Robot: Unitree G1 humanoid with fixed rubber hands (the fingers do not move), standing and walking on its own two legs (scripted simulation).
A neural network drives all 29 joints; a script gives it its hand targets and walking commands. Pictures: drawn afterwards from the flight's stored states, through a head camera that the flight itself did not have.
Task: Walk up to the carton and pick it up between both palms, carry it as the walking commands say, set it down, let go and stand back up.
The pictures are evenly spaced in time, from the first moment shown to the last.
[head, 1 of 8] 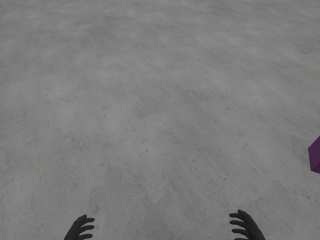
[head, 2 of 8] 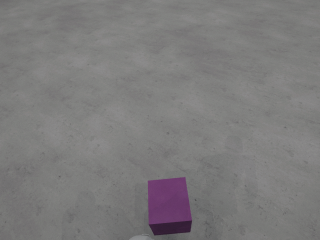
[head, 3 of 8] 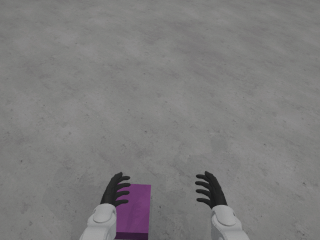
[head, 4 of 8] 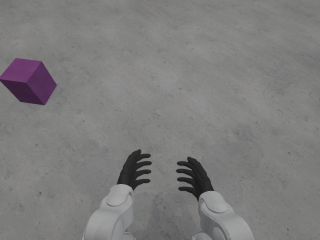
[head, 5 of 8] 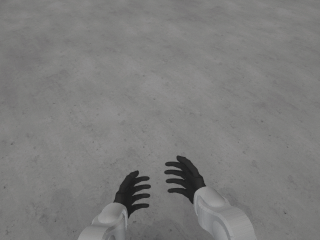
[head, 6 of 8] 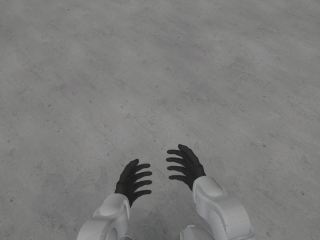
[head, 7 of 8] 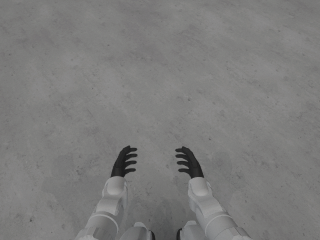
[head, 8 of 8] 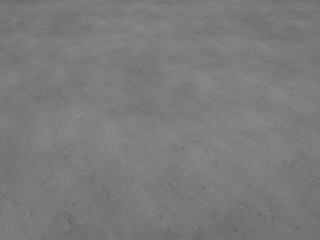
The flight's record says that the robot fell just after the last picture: no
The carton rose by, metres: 0.00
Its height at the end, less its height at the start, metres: +0.00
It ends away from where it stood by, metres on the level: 0.00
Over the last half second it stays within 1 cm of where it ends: yes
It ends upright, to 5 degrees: yes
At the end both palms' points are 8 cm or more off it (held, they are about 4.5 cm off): yes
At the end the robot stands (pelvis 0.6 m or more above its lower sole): yes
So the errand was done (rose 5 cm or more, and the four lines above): no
